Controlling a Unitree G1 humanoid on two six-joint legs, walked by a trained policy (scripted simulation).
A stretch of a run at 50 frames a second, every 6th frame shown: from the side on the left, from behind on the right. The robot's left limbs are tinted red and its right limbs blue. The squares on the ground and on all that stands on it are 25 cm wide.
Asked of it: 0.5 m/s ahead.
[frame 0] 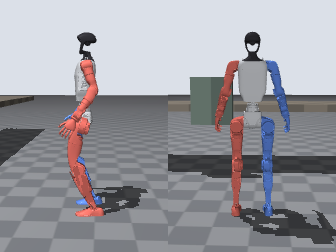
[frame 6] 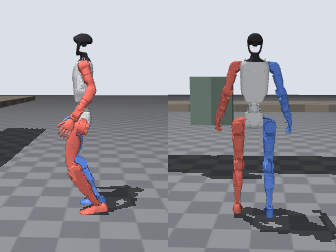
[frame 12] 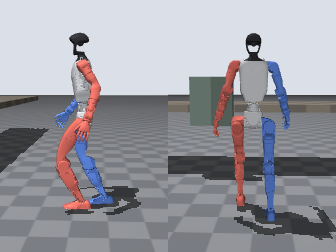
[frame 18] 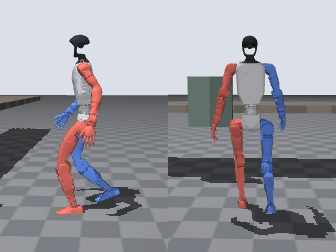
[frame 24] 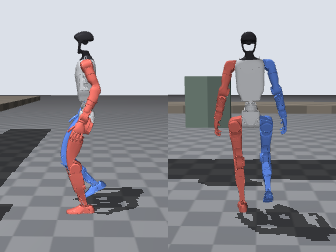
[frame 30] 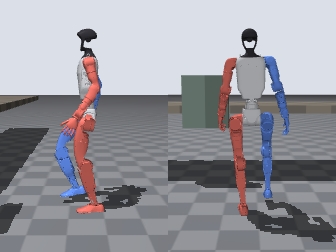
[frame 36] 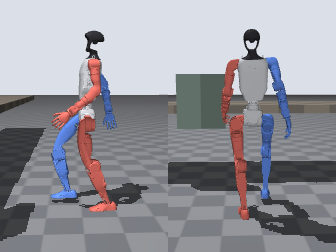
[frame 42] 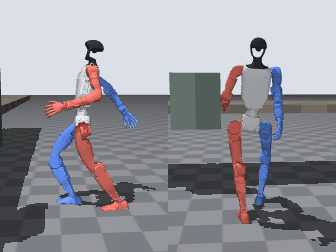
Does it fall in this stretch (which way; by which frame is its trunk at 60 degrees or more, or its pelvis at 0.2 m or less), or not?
no
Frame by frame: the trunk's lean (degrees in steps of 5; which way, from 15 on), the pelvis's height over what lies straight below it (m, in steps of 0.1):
0: 5, 0.8
6: 0, 0.8
12: 5, 0.8
18: 5, 0.7
24: 5, 0.8
30: 0, 0.8
36: 10, 0.8
42: 15 backward, 0.7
